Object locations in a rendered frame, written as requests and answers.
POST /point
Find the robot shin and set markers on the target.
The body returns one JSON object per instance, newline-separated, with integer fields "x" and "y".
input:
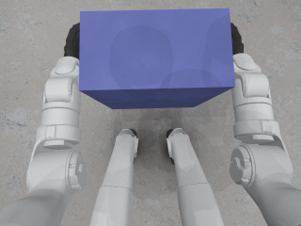
{"x": 125, "y": 131}
{"x": 176, "y": 131}

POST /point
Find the carton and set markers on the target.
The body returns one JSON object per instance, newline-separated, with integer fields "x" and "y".
{"x": 155, "y": 58}

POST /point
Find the robot right shin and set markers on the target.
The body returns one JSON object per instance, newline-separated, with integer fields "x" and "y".
{"x": 176, "y": 131}

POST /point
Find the robot left hand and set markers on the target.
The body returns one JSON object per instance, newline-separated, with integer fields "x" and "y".
{"x": 72, "y": 47}

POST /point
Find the right robot forearm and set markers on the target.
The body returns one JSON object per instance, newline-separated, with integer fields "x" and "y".
{"x": 252, "y": 105}

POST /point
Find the robot right hand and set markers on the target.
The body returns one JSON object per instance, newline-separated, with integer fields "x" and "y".
{"x": 236, "y": 40}

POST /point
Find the robot right upper arm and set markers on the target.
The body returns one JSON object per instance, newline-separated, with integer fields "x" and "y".
{"x": 265, "y": 172}

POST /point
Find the robot left shin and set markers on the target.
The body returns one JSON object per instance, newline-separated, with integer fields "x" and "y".
{"x": 125, "y": 131}

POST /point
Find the left robot forearm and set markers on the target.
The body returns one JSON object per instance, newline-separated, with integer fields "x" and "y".
{"x": 61, "y": 108}

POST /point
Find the robot left upper arm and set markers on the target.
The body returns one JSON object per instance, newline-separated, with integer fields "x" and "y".
{"x": 53, "y": 178}

